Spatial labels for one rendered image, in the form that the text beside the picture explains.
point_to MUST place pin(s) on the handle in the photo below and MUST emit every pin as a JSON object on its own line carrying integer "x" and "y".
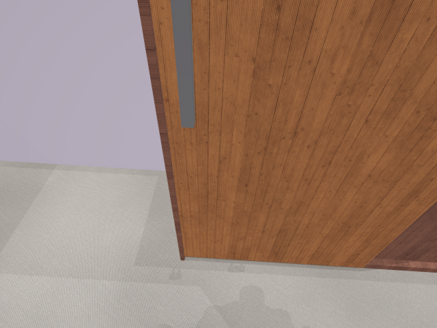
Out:
{"x": 183, "y": 43}

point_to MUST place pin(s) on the wardrobe door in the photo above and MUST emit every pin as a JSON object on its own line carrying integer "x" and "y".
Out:
{"x": 418, "y": 242}
{"x": 315, "y": 136}

